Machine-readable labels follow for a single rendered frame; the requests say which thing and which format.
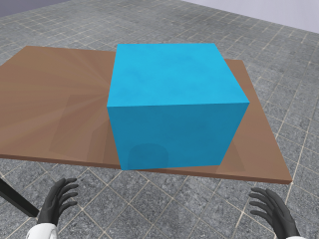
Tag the table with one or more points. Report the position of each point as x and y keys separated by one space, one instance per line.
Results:
x=53 y=108

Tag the left robot hand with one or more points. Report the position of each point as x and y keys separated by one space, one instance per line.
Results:
x=53 y=206

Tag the left robot forearm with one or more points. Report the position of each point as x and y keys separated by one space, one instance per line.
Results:
x=43 y=231

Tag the right robot hand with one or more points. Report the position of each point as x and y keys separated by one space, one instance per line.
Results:
x=277 y=214

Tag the carton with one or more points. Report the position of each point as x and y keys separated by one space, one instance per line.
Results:
x=173 y=105

